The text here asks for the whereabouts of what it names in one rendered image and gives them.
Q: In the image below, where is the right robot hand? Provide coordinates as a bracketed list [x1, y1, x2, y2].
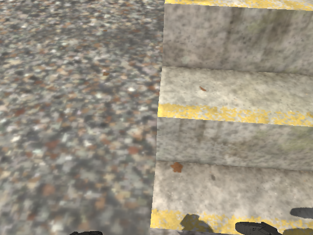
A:
[235, 221, 283, 235]

